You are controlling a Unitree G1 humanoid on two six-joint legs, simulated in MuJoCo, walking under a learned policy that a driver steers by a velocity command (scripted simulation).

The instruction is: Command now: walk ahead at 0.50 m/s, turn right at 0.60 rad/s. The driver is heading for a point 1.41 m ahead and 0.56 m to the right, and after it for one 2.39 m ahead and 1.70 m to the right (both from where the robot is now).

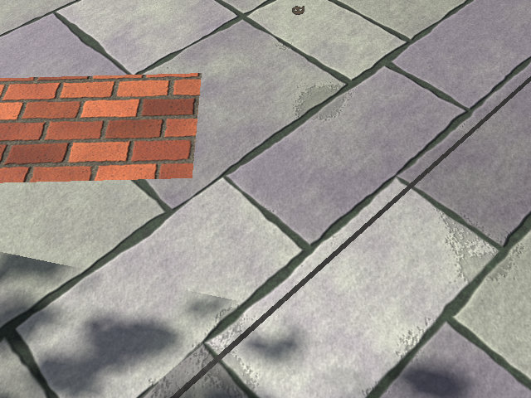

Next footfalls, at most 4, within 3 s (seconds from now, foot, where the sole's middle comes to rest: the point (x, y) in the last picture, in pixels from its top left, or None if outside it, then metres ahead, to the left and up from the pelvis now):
0.38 left None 0.41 0.12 -0.76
0.86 right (355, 330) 0.59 -0.20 -0.76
1.40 left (290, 216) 0.94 -0.05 -0.76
1.94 right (394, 171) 1.10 -0.39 -0.76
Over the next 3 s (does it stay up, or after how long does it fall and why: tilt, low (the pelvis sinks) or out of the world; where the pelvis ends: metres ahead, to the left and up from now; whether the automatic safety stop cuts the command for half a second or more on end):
stays up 1.36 -0.51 0.01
